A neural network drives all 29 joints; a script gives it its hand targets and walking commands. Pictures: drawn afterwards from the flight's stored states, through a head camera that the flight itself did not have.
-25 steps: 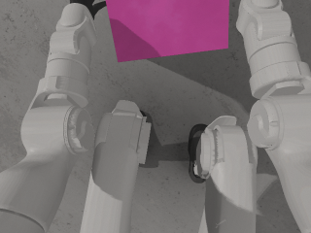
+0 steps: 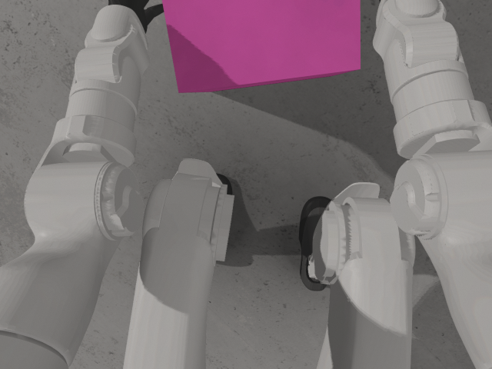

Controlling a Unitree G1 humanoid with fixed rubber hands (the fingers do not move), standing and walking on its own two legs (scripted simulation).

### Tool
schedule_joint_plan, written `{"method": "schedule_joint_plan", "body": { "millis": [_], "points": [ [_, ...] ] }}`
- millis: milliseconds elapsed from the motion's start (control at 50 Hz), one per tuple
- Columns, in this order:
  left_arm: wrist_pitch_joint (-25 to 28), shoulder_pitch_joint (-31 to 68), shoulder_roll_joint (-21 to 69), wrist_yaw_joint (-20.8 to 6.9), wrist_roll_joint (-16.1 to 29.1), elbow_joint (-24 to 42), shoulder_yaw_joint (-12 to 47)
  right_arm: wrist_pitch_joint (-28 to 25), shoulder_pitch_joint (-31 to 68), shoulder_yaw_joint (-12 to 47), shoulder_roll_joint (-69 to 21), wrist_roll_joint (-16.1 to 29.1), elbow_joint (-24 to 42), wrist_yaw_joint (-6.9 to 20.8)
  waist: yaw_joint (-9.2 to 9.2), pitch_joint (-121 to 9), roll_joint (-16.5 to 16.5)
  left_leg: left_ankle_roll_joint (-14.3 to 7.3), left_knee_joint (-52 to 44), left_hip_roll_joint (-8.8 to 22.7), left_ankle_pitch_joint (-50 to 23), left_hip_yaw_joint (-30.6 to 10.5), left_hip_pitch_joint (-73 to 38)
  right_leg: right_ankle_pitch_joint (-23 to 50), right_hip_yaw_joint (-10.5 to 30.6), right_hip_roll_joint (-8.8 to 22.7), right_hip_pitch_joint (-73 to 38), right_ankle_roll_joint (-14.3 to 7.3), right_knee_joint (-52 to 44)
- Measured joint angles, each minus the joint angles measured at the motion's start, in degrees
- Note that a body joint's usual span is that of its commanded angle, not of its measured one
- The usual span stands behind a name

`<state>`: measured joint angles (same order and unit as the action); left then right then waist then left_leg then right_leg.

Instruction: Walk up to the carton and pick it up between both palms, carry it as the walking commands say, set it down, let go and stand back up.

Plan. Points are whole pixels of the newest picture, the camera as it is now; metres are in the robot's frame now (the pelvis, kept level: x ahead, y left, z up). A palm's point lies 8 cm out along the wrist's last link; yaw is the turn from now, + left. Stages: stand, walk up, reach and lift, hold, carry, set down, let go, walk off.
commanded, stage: set down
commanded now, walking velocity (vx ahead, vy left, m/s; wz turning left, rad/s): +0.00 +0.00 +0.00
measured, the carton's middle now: out of the picture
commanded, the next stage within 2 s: none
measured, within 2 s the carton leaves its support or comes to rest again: neither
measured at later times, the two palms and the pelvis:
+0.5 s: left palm (123, 15) +0.49 +0.22 -0.19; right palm out of the picture +0.54 -0.11 -0.20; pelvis -0.01 +0.00 +0.00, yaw +1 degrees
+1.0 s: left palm (94, 7) +0.49 +0.25 -0.17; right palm out of the picture +0.55 -0.14 -0.18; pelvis -0.02 +0.00 +0.00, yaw +2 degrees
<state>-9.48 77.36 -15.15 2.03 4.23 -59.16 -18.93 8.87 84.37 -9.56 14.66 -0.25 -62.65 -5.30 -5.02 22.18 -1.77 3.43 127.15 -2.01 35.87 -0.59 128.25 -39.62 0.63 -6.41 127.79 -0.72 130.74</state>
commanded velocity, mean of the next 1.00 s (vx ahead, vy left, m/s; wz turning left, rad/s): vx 0.00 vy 0.00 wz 0.00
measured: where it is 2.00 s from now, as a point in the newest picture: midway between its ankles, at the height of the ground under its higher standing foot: (262, 246)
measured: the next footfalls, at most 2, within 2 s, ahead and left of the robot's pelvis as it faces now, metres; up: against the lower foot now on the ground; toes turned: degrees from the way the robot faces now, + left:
none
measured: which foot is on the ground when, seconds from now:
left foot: down 0.00-1.00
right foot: down 0.00-1.00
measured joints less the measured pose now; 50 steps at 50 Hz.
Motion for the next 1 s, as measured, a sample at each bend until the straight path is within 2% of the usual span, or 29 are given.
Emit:
{"method": "schedule_joint_plan", "body": {
  "millis": [140,240,380,520,640,780,880,1000],
  "points": [
    [1.1,-0.3,-0.4,0.3,2.6,-1.0,2.1,-0.6,-1.0,1.4,0.1,1.5,0.8,-0.6,0.01,0.1,0.5,-0.2,0.6,0.1,-0.1,0.2,0.2,-0.1,-0.1,0.4,0.0,0.0,0.7],
    [1.9,1.1,-0.6,0.7,3.2,-2.8,2.5,-1.0,0.0,2.3,0.9,1.9,-0.3,-0.3,-0.08,1.4,0.6,-0.3,0.8,0.1,-0.6,0.4,-0.3,0.3,0.0,0.5,-0.4,0.0,1.0],
    [4.3,3.3,-0.2,1.2,3.4,-5.7,2.3,-2.2,1.2,6.2,3.3,5.1,-1.4,0.2,-0.56,3.2,1.3,-0.4,0.1,0.2,-1.5,0.7,-0.9,1.1,0.1,0.9,-1.0,0.1,0.4],
    [6.9,5.2,-2.0,3.3,6.5,-7.7,2.7,-3.1,2.8,9.3,5.4,7.5,-3.1,-1.3,-0.18,5.5,1.8,-1.1,-1.0,0.6,-2.6,1.2,-1.3,1.9,0.2,1.6,-1.5,0.0,-0.5],
    [7.3,5.9,-5.3,3.6,9.7,-7.9,4.8,-3.4,2.6,10.6,7.8,10.6,-1.5,-1.4,0.16,7.9,1.8,-2.1,-1.1,1.7,-3.6,1.5,-1.3,2.6,-0.4,2.4,-1.9,-0.2,-0.8],
    [7.1,5.1,-6.7,3.7,12.8,-6.7,7.4,-3.2,3.0,11.4,10.4,12.2,-1.0,-0.5,0.17,7.7,2.0,-3.0,-0.4,2.3,-4.4,2.3,-0.5,2.9,-0.3,3.1,-1.2,-0.3,0.2],
    [6.1,5.1,-6.7,3.5,12.9,-6.4,8.3,-3.3,3.9,10.3,11.6,11.8,-1.9,0.5,0.53,7.7,2.5,-3.0,-0.4,2.1,-4.9,2.7,-0.4,3.1,0.0,3.6,-1.1,-0.5,0.6],
    [4.6,3.1,-6.4,4.7,14.1,2.1,7.8,-1.3,0.8,11.8,12.6,13.5,4.9,-0.2,0.64,7.9,1.7,-2.1,-1.7,1.6,-5.1,2.1,-1.9,3.2,-0.6,3.9,-2.5,-1.3,-0.5]
  ]
}}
